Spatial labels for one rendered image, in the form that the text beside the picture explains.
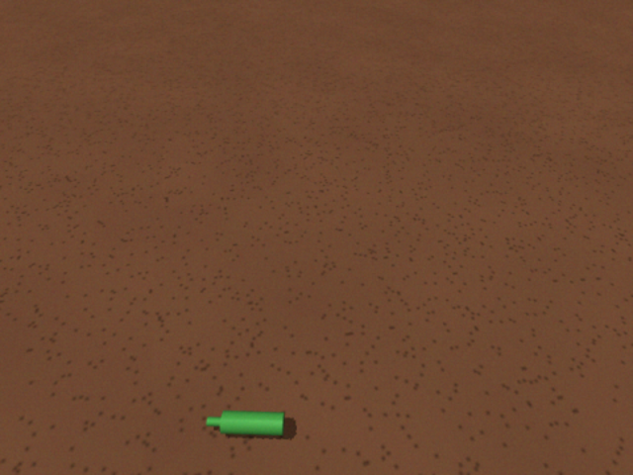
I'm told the bottle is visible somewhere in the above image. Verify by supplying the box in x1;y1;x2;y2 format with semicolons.
207;411;285;435

